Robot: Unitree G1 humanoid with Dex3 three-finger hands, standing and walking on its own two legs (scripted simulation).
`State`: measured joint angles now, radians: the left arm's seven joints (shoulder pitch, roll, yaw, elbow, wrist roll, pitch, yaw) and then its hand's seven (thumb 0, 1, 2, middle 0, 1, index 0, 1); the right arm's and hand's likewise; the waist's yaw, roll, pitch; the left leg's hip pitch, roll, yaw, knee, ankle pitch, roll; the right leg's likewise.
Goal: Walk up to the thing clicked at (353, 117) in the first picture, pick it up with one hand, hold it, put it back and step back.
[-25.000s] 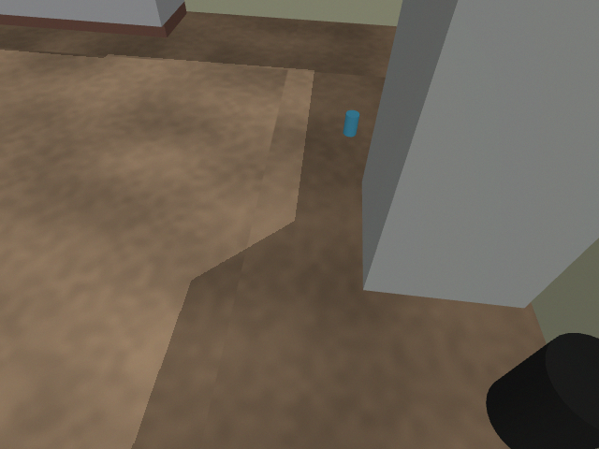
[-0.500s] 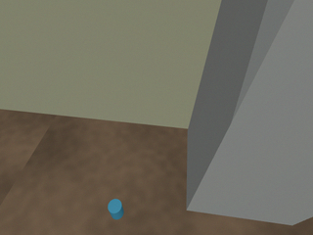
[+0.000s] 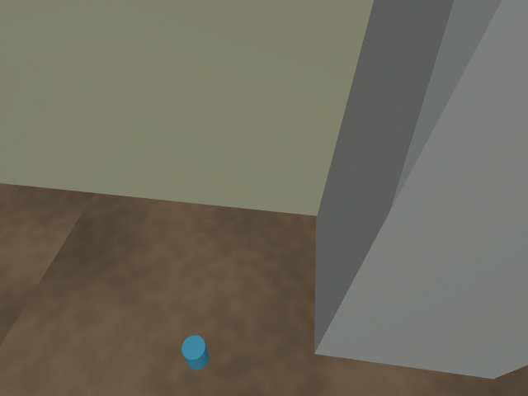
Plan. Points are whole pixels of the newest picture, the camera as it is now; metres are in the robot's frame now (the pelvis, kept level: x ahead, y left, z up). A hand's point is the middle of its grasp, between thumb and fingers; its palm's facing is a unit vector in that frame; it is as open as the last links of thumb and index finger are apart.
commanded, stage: stand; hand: left
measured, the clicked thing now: (195, 352) +0.38 +0.21 -0.72
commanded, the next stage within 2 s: go down in 1.88 s
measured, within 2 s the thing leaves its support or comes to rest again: neither
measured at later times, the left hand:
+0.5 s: hand out of the picture +0.07 +0.25 -0.16, palm faces -0.01 -0.94 -0.34, open 7.4 cm
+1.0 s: hand out of the picture +0.07 +0.26 -0.16, palm faces -0.01 -0.94 -0.35, open 7.4 cm
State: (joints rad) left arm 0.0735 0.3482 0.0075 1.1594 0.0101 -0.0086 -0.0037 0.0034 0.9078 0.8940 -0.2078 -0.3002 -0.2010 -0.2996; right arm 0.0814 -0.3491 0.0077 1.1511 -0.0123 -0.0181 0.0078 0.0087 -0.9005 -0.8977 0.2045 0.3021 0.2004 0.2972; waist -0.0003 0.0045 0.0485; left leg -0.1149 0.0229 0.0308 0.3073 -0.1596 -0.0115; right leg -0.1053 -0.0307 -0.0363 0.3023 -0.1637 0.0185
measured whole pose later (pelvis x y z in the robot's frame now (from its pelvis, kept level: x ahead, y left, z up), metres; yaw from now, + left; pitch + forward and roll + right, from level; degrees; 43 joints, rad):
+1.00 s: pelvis +0.00 +0.00 +0.00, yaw +1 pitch -2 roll +0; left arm 0.11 0.35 0.00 1.15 0.01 -0.01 0.00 0.00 0.91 0.89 -0.21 -0.30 -0.20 -0.30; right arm 0.11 -0.35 0.01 1.14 -0.01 -0.01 0.01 0.01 -0.90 -0.90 0.20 0.30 0.20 0.30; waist 0.00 0.00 0.05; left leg -0.11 0.02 0.02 0.31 -0.16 -0.01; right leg -0.09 -0.03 -0.05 0.30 -0.17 0.02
